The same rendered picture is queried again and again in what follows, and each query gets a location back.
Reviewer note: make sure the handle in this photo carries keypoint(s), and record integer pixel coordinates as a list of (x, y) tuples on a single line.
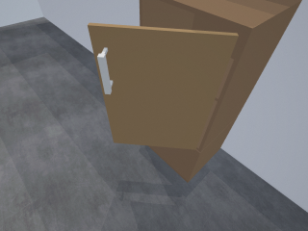
[(104, 71)]

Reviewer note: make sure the cupboard door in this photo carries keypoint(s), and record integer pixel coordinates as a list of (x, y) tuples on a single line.
[(165, 81)]

